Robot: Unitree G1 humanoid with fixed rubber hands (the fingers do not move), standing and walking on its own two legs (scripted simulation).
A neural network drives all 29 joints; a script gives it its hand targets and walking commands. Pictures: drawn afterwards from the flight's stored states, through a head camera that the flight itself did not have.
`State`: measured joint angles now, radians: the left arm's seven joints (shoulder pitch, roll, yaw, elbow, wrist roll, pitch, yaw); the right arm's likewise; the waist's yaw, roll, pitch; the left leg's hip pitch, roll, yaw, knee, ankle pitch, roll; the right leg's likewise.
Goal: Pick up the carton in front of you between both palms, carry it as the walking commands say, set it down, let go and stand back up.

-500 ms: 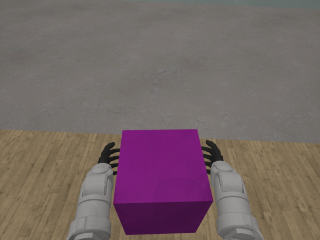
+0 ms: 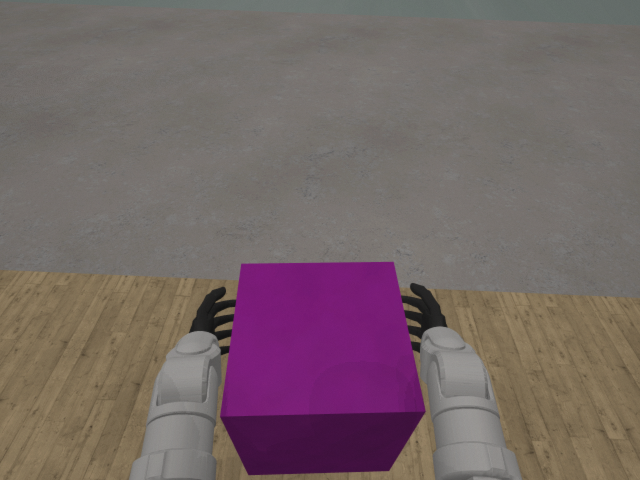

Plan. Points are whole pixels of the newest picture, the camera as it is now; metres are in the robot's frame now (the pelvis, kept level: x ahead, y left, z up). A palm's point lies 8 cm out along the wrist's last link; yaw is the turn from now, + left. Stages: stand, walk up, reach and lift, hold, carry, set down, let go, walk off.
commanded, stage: reach and lift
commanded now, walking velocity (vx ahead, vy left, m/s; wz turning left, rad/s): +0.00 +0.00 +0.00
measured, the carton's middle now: (318, 372) +0.28 +0.00 -0.05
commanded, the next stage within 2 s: hold in 0.14 s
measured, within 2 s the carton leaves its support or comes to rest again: neither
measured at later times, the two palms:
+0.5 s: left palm (197, 344) +0.27 +0.15 +0.04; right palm (435, 341) +0.27 -0.15 +0.05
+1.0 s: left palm (195, 308) +0.31 +0.16 +0.07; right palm (428, 291) +0.33 -0.14 +0.08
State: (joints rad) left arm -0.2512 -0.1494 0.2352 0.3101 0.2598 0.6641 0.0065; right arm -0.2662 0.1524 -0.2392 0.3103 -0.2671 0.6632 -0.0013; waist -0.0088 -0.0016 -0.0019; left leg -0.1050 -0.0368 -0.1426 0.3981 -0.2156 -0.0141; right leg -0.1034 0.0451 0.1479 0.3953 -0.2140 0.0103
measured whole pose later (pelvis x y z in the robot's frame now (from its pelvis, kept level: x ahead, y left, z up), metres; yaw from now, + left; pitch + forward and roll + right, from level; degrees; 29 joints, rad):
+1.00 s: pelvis +0.04 +0.00 -0.01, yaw +2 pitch +2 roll +0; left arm -0.22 -0.14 0.11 -0.03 0.15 1.04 0.09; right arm -0.24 0.09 -0.16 -0.04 -0.14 1.05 -0.04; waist 0.01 0.00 -0.17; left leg -0.30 0.01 0.07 0.56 -0.37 0.00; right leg -0.22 -0.02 0.01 0.51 -0.32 0.01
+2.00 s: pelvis +0.63 -0.02 -0.01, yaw +0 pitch +6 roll +0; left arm -0.41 -0.10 0.17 -0.18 0.10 1.17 0.11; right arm -0.44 0.07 -0.17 -0.16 -0.06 1.17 -0.11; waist -0.09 -0.02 0.03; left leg -0.32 0.02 0.21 0.51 -0.29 0.06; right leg -0.66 -0.07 -0.03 1.10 -0.35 -0.07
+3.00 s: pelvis +1.31 -0.03 -0.12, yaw -1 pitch +4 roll +0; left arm -0.65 -0.01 0.20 0.16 0.05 1.20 0.15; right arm -0.63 0.00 -0.18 0.17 -0.04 1.15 -0.11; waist -0.09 -0.01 0.11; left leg -0.39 -0.07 0.14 0.59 -0.28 0.14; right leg -0.66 -0.01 0.02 1.26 -0.43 -0.05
